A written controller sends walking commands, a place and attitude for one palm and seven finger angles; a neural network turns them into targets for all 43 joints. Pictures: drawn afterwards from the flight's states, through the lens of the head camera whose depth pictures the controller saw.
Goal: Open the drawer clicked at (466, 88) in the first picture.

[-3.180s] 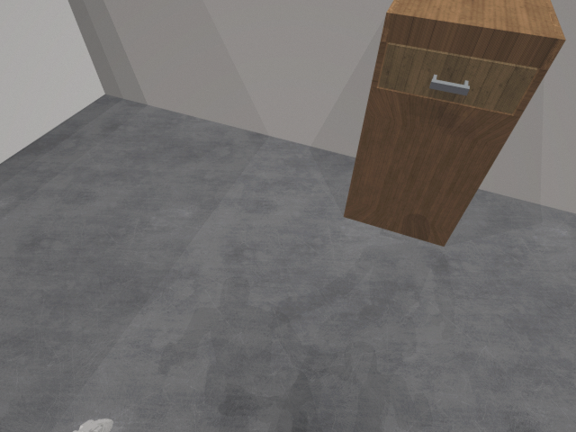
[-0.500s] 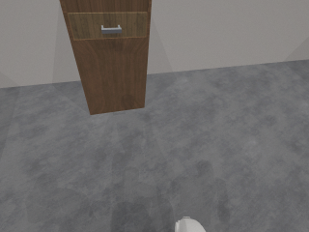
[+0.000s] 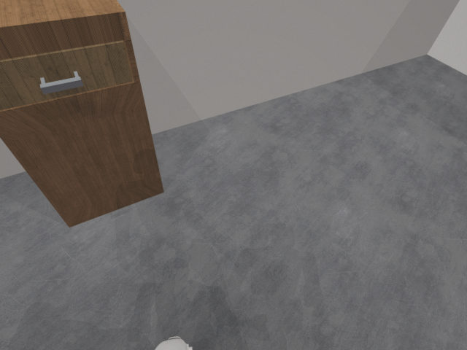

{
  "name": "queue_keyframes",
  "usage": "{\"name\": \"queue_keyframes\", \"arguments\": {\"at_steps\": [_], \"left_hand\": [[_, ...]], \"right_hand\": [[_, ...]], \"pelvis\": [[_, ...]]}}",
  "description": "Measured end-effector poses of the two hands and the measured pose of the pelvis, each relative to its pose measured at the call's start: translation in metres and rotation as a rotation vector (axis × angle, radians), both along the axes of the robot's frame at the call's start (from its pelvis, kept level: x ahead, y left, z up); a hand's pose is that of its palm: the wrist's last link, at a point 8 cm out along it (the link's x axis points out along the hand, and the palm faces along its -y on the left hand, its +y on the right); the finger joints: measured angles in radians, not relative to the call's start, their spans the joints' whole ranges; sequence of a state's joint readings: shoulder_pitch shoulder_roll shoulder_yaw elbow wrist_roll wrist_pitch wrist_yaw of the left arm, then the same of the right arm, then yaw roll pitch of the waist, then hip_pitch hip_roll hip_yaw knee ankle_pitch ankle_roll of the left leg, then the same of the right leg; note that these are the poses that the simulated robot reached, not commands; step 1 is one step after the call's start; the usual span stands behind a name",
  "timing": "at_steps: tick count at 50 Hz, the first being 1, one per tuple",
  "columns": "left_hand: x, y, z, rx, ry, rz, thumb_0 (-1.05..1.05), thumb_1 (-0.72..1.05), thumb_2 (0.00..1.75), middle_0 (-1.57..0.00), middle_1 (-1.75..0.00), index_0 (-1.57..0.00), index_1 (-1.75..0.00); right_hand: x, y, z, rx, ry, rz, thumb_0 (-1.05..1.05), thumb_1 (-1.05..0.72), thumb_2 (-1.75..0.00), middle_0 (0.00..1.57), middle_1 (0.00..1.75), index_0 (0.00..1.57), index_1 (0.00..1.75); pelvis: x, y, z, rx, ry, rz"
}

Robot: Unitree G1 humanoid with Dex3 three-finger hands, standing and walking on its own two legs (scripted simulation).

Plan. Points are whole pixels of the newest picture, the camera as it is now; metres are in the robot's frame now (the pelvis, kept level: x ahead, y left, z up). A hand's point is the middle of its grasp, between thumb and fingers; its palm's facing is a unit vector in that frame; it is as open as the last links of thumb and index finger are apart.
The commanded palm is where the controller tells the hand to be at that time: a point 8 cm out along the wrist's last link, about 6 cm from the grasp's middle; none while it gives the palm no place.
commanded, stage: walk to a spot facing it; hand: left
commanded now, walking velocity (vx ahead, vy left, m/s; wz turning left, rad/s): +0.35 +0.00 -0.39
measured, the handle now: (61, 81) +0.81 +0.56 -0.02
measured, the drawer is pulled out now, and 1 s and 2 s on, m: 0.00 0.00 0.00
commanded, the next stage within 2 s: turn to face it in 0.34 s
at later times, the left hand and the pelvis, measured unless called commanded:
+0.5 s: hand (176, 257) +0.35 +0.15 -0.18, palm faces -0.28 -0.95 -0.15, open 7.4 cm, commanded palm none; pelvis +0.22 +0.00 -0.01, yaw -15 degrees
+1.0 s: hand (169, 229) +0.43 +0.18 -0.19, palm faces -0.02 -0.99 -0.17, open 7.4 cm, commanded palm none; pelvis +0.31 +0.00 -0.02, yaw -3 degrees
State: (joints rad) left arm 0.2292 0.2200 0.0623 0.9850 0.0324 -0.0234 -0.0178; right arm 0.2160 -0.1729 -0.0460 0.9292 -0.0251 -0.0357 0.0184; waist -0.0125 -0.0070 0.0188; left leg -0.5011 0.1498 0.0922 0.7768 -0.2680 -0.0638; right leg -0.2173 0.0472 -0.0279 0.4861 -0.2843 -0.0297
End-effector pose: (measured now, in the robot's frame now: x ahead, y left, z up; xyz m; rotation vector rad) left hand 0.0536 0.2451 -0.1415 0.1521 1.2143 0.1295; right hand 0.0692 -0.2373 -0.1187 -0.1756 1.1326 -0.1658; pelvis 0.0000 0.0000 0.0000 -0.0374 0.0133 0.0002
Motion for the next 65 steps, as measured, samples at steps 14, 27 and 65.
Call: {"name": "queue_keyframes", "arguments": {"at_steps": [14, 27, 65], "left_hand": [[0.123, 0.030, 0.001, -0.028, 0.102, -0.076, 0.01, 0.91, 0.90, -0.20, -0.29, -0.19, -0.30], [0.332, -0.063, -0.017, -0.012, -0.022, -0.328, 0.01, 0.90, 0.90, -0.20, -0.29, -0.19, -0.30], [0.312, 0.013, 0.021, 0.098, 0.002, 0.136, 0.01, 0.91, 0.90, -0.20, -0.29, -0.19, -0.30]], "right_hand": [[0.061, 0.032, 0.012, -0.042, 0.049, -0.168, -0.01, -0.95, -0.90, 0.20, 0.30, 0.20, 0.30], [0.027, 0.026, -0.031, 0.093, 0.420, -0.424, 0.00, -0.92, -0.90, 0.20, 0.30, 0.20, 0.30], [0.322, -0.022, -0.003, -0.011, 0.101, 0.065, 0.00, -0.91, -0.90, 0.20, 0.30, 0.20, 0.30]], "pelvis": [[0.125, 0.035, 0.011, 0.007, 0.000, -0.158], [0.234, -0.018, -0.021, 0.033, -0.004, -0.273], [0.315, -0.018, 0.006, 0.013, 0.007, 0.109]]}}
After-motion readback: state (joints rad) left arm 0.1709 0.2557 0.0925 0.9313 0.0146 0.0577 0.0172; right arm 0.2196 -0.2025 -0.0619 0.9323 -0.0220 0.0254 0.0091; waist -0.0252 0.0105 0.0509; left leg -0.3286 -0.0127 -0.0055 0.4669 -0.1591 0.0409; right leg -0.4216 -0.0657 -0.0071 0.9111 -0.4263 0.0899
